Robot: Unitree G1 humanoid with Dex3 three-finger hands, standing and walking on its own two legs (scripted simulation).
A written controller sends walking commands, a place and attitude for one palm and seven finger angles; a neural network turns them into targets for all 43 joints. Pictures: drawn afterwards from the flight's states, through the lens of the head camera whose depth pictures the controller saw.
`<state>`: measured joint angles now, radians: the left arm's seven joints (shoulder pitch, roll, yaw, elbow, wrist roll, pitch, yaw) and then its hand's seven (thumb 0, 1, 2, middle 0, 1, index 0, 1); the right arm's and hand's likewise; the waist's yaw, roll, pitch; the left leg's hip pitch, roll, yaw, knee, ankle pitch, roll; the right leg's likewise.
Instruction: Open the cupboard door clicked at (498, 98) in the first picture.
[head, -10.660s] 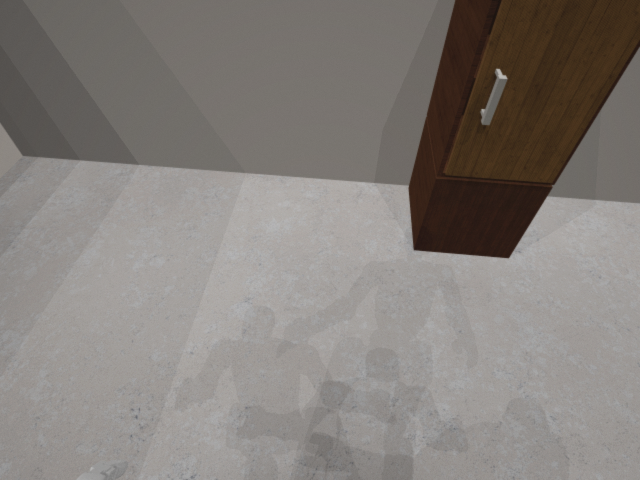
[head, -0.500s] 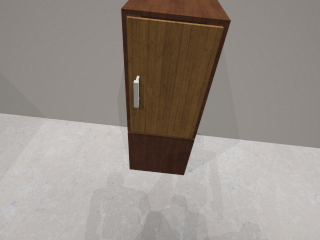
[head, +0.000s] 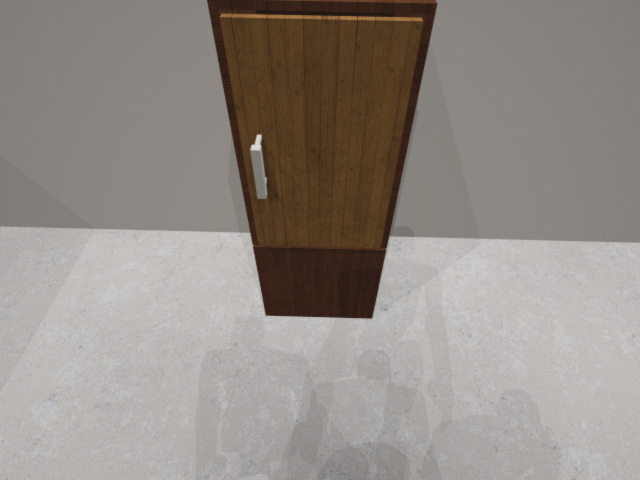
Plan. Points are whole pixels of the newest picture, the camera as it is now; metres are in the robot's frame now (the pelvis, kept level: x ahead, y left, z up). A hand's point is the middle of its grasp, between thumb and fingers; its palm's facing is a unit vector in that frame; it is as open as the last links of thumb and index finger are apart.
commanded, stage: look again from close up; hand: left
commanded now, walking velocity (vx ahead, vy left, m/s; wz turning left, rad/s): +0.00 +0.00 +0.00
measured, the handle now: (260, 167) +0.74 +0.17 -0.06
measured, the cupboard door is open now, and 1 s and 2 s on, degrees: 0 0 0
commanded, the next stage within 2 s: shuffle to correct the standing spot in 0.58 s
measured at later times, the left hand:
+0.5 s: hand out of the picture +0.04 +0.21 -0.18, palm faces +0.02 -0.98 -0.19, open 7.4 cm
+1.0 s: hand out of the picture -0.02 +0.18 -0.18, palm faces +0.08 -0.98 -0.18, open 7.4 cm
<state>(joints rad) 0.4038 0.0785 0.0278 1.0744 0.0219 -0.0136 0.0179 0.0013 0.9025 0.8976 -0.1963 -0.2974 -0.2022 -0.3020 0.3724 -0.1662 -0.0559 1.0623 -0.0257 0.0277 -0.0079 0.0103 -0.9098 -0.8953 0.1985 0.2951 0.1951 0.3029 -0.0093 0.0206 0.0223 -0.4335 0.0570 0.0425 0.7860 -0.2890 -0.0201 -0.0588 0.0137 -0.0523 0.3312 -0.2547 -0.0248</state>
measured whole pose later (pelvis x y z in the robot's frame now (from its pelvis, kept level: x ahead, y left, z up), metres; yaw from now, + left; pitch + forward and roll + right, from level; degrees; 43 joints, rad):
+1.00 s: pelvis +0.05 +0.02 -0.01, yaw +0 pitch +0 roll +0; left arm 0.44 0.12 0.03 1.12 0.03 -0.01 0.02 0.00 0.90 0.90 -0.19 -0.30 -0.20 -0.30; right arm 0.34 -0.14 -0.03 1.13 -0.03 0.02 -0.01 0.01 -0.91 -0.90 0.20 0.30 0.20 0.30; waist 0.01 0.01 0.00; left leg -0.33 0.03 0.08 0.67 -0.36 0.02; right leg -0.07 -0.03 -0.04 0.47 -0.41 0.01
